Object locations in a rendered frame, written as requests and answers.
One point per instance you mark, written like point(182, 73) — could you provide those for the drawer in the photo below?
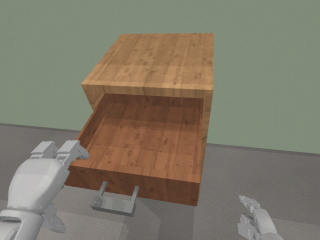
point(153, 142)

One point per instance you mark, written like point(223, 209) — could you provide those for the robot left hand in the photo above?
point(39, 179)

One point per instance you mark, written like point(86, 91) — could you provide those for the robot left forearm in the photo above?
point(20, 224)

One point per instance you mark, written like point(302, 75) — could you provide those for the cabinet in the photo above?
point(158, 64)

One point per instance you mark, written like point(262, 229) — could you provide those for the robot right hand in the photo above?
point(253, 227)

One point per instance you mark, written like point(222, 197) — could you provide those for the handle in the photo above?
point(114, 205)

